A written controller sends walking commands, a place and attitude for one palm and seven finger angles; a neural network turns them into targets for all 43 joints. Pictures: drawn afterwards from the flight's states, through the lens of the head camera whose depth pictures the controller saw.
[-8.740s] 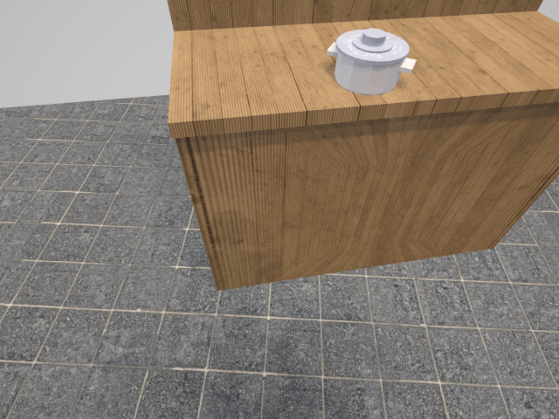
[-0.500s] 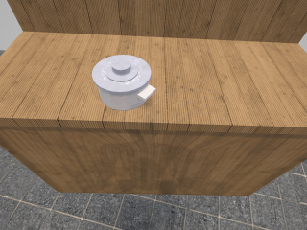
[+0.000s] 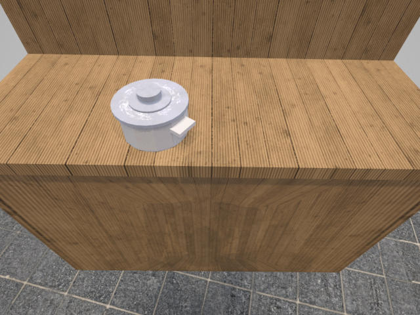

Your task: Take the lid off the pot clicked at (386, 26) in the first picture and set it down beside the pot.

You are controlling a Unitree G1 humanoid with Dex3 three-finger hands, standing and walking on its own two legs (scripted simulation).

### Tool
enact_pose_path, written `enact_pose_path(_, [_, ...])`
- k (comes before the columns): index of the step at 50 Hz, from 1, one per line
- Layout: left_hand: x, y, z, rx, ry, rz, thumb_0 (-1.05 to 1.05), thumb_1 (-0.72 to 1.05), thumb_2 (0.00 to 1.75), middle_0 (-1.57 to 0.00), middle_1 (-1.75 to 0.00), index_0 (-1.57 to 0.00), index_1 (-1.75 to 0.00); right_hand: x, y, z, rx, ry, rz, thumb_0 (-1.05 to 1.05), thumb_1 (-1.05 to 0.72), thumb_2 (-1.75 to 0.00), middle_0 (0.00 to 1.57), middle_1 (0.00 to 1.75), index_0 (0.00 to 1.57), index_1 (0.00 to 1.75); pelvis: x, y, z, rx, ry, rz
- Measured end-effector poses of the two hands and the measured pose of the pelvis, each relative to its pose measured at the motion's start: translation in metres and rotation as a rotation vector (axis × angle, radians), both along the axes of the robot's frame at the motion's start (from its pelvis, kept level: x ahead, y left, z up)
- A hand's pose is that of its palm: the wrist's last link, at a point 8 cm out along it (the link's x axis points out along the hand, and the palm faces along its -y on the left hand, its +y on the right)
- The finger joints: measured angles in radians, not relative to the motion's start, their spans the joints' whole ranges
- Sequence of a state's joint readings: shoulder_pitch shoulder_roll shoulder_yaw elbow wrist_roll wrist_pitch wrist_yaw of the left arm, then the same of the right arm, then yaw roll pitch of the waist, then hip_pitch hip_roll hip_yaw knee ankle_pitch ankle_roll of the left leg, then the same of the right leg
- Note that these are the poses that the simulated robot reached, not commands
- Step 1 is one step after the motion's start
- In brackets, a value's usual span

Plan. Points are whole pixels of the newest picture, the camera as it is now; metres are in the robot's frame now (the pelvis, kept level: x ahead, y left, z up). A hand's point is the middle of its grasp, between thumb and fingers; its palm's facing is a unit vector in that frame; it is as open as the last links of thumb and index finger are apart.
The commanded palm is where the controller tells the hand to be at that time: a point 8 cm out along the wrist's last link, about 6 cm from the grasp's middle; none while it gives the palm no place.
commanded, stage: look again from close up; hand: left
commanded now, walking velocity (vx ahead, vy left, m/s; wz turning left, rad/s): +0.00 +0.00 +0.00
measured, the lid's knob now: (148, 92) +0.51 +0.15 +0.15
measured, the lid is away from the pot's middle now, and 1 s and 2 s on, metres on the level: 0.00 0.00 0.00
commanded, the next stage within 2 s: none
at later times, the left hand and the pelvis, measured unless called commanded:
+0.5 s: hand out of the picture +0.02 +0.25 -0.18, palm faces +0.02 -0.97 -0.24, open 7.3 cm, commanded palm none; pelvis -0.01 +0.05 -0.01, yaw -1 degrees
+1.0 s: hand out of the picture -0.05 +0.23 -0.18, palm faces +0.01 -0.98 -0.18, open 7.3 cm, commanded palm none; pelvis -0.03 +0.06 +0.00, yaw -1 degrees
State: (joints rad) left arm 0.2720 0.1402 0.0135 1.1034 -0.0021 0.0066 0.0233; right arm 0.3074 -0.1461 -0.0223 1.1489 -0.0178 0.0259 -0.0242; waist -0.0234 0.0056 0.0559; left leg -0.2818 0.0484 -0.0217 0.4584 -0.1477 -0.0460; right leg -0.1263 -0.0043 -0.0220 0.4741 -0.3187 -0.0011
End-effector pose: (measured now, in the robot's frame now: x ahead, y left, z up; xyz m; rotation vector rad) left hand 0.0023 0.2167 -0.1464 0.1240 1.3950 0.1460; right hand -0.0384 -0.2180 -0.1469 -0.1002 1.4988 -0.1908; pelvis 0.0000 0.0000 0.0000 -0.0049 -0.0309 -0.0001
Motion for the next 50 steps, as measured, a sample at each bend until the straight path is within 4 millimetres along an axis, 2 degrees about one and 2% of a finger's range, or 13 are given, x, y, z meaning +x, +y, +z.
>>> enact_pose_path(4, [0.001, 0.005, 0.000, 0.017, -0.002, -0.008, 0.01, 0.91, 0.90, -0.20, -0.30, -0.20, -0.30, 0.010, 0.008, -0.002, 0.009, -0.015, 0.007, 0.01, -0.90, -0.90, 0.20, 0.30, 0.20, 0.30, 0.003, 0.006, -0.001, -0.015, 0.009, -0.009])
enact_pose_path(10, [0.007, 0.026, -0.005, 0.031, -0.033, -0.022, 0.00, 0.91, 0.90, -0.20, -0.30, -0.20, -0.30, 0.049, 0.017, -0.004, -0.027, -0.151, 0.021, 0.02, -0.92, -0.90, 0.20, 0.30, 0.20, 0.30, 0.006, 0.025, -0.008, -0.016, -0.004, -0.013])
enact_pose_path(17, [0.018, 0.058, -0.009, 0.047, -0.096, -0.026, 0.00, 0.91, 0.90, -0.20, -0.30, -0.20, -0.30, 0.087, 0.026, 0.005, -0.057, -0.274, 0.067, 0.02, -0.92, -0.90, 0.20, 0.30, 0.20, 0.30, 0.001, 0.043, -0.011, -0.022, -0.013, -0.012])
enact_pose_path(24, [0.012, 0.082, -0.005, 0.068, -0.111, -0.034, 0.00, 0.91, 0.90, -0.20, -0.30, -0.20, -0.30, 0.104, 0.038, 0.014, -0.056, -0.337, 0.099, 0.01, -0.91, -0.90, 0.20, 0.30, 0.20, 0.30, -0.008, 0.053, -0.010, -0.021, -0.004, -0.015])
enact_pose_path(28, [0.001, 0.088, -0.004, 0.073, -0.096, -0.034, 0.00, 0.91, 0.90, -0.20, -0.30, -0.20, -0.30, 0.103, 0.042, 0.016, -0.051, -0.337, 0.104, 0.01, -0.90, -0.90, 0.21, 0.30, 0.20, 0.30, -0.012, 0.056, -0.008, -0.021, 0.001, -0.016])
enact_pose_path(33, [-0.018, 0.089, -0.004, 0.064, -0.059, -0.031, 0.00, 0.91, 0.90, -0.20, -0.30, -0.20, -0.30, 0.091, 0.043, 0.016, -0.050, -0.307, 0.101, 0.01, -0.90, -0.90, 0.21, 0.30, 0.20, 0.30, -0.016, 0.058, -0.007, -0.020, 0.006, -0.017])
enact_pose_path(41, [-0.044, 0.080, -0.008, 0.030, 0.003, -0.021, 0.00, 0.91, 0.90, -0.20, -0.30, -0.20, -0.30, 0.061, 0.042, 0.014, -0.055, -0.230, 0.083, 0.01, -0.90, -0.90, 0.21, 0.30, 0.20, 0.30, -0.021, 0.059, -0.006, -0.021, 0.010, -0.014])
enact_pose_path(50, [-0.060, 0.066, -0.008, 0.005, 0.036, -0.009, 0.00, 0.91, 0.90, -0.20, -0.30, -0.20, -0.30, 0.036, 0.039, 0.012, -0.053, -0.171, 0.061, 0.01, -0.91, -0.90, 0.21, 0.30, 0.20, 0.30, -0.027, 0.055, -0.004, -0.019, 0.012, -0.010])
